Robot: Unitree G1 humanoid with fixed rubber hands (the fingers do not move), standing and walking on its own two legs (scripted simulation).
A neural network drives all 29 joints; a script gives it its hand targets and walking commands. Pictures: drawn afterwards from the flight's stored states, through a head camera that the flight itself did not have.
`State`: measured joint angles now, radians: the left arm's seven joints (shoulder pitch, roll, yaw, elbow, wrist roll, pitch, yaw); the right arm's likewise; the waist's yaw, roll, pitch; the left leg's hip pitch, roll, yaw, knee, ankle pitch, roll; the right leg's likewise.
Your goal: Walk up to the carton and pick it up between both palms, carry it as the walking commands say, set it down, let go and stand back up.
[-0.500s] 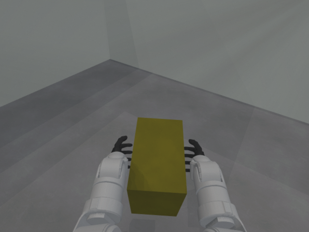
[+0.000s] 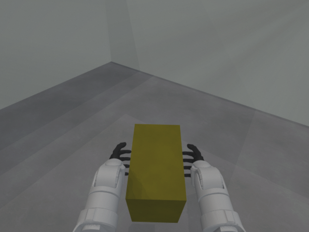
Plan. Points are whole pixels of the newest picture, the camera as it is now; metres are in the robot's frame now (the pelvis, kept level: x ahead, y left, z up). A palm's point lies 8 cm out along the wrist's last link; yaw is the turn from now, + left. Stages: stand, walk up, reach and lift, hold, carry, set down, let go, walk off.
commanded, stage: hold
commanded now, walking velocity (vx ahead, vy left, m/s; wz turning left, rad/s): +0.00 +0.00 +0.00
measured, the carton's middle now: (156, 173) +0.33 +0.00 -0.02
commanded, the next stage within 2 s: carry in 0.30 s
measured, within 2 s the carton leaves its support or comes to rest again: neither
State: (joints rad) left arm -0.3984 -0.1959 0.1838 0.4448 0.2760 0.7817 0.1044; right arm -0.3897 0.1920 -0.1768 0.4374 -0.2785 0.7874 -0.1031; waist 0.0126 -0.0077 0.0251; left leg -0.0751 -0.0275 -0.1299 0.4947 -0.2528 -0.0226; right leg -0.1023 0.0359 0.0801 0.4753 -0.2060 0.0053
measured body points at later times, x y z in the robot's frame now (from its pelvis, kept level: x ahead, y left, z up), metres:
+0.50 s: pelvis -0.02 -0.01 -0.01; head -0.02 +0.00 +0.44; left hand +0.32 +0.10 +0.03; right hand +0.32 -0.12 +0.05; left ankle +0.03 +0.14 -0.74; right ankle +0.02 -0.13 -0.71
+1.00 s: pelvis -0.03 -0.08 -0.01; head +0.04 -0.08 +0.43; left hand +0.32 -0.07 +0.04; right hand +0.25 -0.29 +0.05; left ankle +0.00 +0.03 -0.74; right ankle -0.05 -0.18 -0.69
